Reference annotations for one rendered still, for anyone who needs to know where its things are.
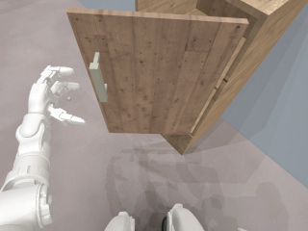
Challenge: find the left robot thigh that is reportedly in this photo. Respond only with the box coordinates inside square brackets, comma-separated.
[104, 215, 135, 231]

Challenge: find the handle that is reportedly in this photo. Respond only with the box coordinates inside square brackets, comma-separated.
[89, 52, 108, 102]

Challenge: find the left robot upper arm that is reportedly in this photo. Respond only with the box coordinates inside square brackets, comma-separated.
[0, 183, 56, 231]

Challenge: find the left robot forearm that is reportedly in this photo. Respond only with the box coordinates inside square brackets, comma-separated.
[0, 113, 52, 193]

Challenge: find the cupboard door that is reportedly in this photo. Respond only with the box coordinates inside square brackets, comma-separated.
[66, 7, 249, 135]

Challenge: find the left robot shin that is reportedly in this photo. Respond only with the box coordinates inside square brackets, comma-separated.
[118, 212, 129, 216]

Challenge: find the left robot hand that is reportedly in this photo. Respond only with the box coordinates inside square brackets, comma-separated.
[28, 65, 87, 126]

